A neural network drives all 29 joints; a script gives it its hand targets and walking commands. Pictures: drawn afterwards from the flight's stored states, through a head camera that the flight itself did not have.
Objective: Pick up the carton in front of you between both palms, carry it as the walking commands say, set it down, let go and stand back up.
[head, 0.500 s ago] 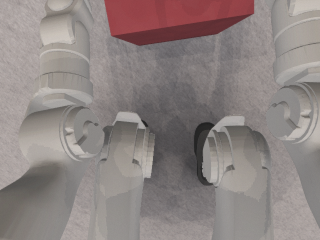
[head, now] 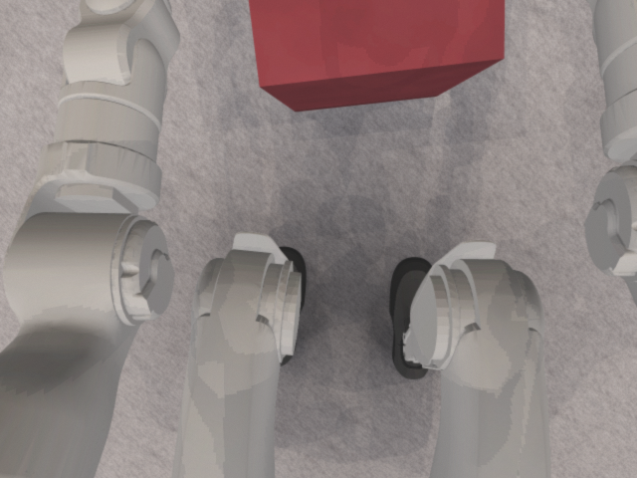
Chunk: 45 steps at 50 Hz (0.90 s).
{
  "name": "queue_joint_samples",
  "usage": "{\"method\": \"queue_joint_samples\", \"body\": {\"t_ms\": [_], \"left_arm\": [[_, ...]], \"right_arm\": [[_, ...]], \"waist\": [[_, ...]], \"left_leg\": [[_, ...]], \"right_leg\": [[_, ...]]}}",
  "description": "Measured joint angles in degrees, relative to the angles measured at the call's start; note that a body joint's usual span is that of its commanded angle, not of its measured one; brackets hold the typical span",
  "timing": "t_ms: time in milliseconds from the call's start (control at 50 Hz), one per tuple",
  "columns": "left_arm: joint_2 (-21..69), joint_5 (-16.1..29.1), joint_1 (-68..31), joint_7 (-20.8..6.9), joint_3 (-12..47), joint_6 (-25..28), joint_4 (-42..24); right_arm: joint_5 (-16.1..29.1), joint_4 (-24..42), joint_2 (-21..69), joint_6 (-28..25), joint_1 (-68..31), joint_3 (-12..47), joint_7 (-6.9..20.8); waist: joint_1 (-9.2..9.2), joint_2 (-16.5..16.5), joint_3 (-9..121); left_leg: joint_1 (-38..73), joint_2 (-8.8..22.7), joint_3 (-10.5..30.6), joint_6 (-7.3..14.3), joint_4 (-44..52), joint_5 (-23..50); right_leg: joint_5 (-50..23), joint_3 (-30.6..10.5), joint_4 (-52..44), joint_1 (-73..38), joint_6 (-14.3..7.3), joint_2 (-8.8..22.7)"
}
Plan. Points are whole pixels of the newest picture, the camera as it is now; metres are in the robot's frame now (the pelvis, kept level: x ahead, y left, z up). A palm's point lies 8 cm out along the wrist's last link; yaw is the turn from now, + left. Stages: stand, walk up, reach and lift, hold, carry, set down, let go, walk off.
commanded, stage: set down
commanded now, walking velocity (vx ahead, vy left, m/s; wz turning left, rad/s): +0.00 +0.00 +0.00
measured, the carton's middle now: out of the picture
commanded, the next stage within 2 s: let go in 0.82 s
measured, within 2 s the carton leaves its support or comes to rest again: neither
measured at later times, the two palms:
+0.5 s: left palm out of the picture +0.56 +0.19 +0.03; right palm out of the picture +0.60 -0.20 +0.03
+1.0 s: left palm out of the picture +0.54 +0.19 +0.16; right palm out of the picture +0.57 -0.21 +0.17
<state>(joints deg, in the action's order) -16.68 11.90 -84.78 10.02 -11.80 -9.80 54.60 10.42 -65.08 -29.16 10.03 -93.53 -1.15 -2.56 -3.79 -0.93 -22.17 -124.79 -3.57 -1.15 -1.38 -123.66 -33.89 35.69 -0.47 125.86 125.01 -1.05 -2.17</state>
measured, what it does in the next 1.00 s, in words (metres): rises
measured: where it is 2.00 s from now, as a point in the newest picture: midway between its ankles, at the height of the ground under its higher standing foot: (345, 331)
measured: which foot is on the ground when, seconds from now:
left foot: down 0.00-1.00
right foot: down 0.00-1.00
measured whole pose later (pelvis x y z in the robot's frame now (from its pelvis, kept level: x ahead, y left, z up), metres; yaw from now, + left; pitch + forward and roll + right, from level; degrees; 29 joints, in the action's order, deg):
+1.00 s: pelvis +0.04 +0.00 +0.27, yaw -2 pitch +45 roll +1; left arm -10.5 -4.2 -61.6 2.1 -21.0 -11.4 43.5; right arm -7.3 -54.2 -19.1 11.7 -70.3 -17.8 1.8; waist -3.0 0.5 0.7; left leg -88.0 -2.1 1.5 -0.7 -60.2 -17.4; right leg 18.1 -3.0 61.4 88.4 -0.3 -3.6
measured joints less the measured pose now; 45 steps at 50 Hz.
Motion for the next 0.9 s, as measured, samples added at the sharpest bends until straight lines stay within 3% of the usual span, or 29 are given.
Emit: {"method": "queue_joint_samples", "body": {"t_ms": [240, 520, 900], "left_arm": [[2.7, -6.6, 3.7, -1.1, -5.9, -1.7, -0.5], [2.7, -6.6, 10.0, -2.5, -6.5, -4.4, -8.3], [5.7, -12.7, 16.7, -5.3, -9.9, -2.6, -8.9]], "right_arm": [[-6.4, -1.2, 1.7, 1.5, 3.6, -6.3, 2.3], [-8.1, 6.8, 2.7, 4.4, 9.5, -8.2, 3.3], [-14.3, 6.1, 6.1, 2.1, 15.7, -14.7, 6.0]], "waist": [[-0.33, 0.9, 13.0], [-0.35, 1.5, 18.8], [-0.15, 1.6, 22.3]], "left_leg": [[3.6, 0.4, 0.9, 0.1, 15.2, 3.2], [12.0, 0.6, 1.5, 0.0, 30.9, 6.5], [30.9, 1.1, 2.3, 0.4, 57.1, 14.7]], "right_leg": [[-3.7, -0.4, -15.5, -3.5, 0.3, -0.6], [-7.1, -1.2, -31.2, -11.6, 0.3, -1.1], [-15.5, -2.4, -57.7, -30.6, 0.7, -1.2]]}}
